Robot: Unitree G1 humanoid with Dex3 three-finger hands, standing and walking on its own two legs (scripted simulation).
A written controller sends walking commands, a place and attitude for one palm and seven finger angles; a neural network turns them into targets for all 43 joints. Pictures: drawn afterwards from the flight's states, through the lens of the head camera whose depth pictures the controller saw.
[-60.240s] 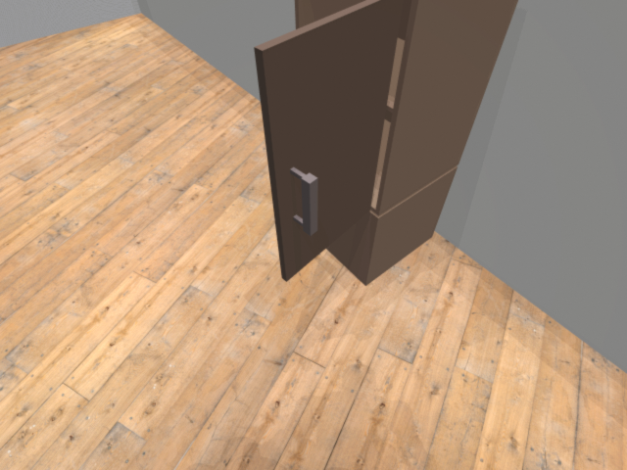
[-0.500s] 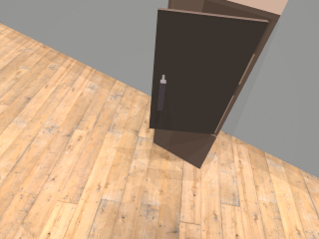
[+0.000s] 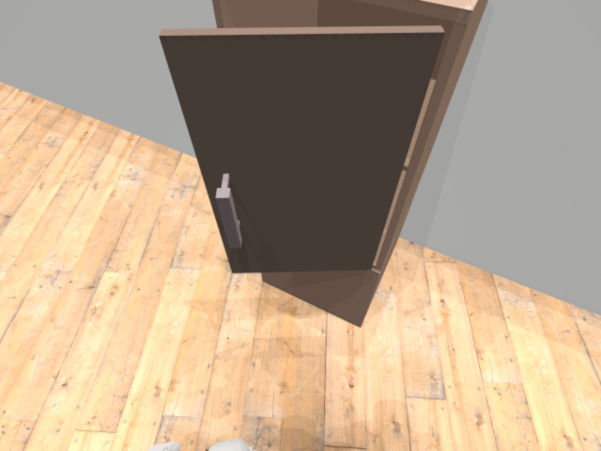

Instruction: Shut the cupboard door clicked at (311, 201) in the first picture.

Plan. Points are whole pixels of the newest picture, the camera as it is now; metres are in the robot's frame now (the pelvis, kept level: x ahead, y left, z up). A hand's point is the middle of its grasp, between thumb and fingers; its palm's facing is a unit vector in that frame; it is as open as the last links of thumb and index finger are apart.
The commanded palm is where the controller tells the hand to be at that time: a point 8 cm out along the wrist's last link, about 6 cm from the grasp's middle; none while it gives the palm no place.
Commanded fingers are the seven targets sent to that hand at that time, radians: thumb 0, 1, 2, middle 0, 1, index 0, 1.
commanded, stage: come to a stop and stand still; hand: left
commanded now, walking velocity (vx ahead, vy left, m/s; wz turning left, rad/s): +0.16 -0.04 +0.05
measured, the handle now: (231, 212) +0.52 +0.14 -0.06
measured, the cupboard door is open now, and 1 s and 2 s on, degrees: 29 29 29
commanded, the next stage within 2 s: look again from close up in 1.48 s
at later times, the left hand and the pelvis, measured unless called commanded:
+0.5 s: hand out of the picture +0.09 +0.17 -0.17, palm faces +0.05 -0.97 -0.25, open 7.3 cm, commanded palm none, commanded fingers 0.00 0.90 0.90 -0.20 -0.30 -0.20 -0.30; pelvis +0.07 -0.02 +0.00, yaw +0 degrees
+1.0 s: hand out of the picture +0.09 +0.23 -0.16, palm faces -0.04 -0.97 -0.24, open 7.4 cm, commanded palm none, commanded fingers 0.00 0.90 0.90 -0.20 -0.30 -0.20 -0.30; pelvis +0.01 +0.04 +0.00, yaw -2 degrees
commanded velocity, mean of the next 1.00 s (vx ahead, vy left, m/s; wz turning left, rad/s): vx -0.10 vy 0.03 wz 0.00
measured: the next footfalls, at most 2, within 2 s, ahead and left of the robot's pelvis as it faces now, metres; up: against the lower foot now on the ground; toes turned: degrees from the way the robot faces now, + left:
left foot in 0.16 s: +0.12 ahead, +0.03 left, +0.00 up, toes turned +2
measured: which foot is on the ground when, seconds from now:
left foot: up 0.00-0.14, down 0.16-1.00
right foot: down 0.00-1.00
